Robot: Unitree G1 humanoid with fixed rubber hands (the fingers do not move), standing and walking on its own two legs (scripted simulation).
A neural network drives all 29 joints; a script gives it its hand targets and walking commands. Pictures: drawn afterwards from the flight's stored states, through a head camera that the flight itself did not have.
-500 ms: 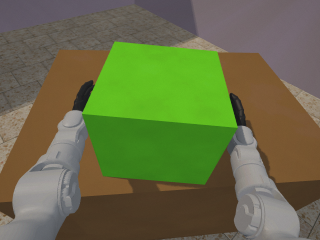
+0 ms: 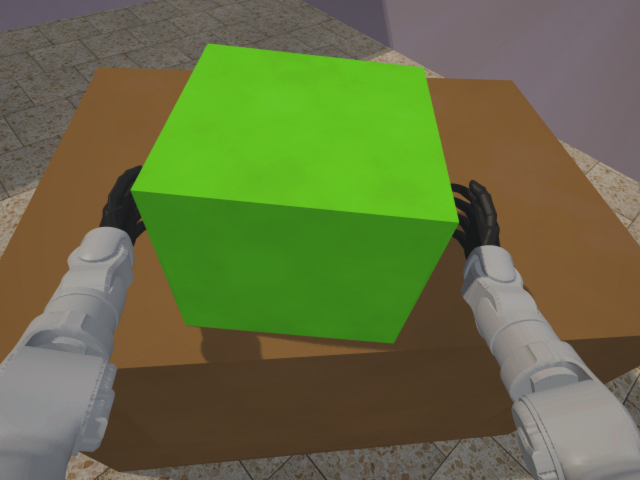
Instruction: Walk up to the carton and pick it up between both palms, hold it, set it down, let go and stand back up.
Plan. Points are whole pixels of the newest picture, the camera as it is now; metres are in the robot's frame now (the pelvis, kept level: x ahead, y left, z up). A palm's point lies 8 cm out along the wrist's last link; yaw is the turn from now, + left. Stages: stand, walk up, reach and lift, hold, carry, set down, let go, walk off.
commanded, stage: set down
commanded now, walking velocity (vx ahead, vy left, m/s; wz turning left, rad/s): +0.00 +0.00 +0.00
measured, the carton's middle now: (303, 197) +0.50 -0.01 +0.07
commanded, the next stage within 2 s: none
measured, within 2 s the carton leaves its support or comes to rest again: neither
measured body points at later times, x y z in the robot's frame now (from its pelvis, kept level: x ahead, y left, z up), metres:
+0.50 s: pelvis -0.01 -0.02 +0.01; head +0.02 +0.03 +0.45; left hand +0.43 +0.23 +0.09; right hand +0.38 -0.22 +0.10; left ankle +0.03 +0.12 -0.73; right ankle +0.01 -0.09 -0.73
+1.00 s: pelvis +0.02 +0.00 +0.02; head +0.02 +0.02 +0.47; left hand +0.36 +0.27 +0.09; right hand +0.31 -0.23 +0.09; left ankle +0.03 +0.12 -0.73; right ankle +0.01 -0.09 -0.73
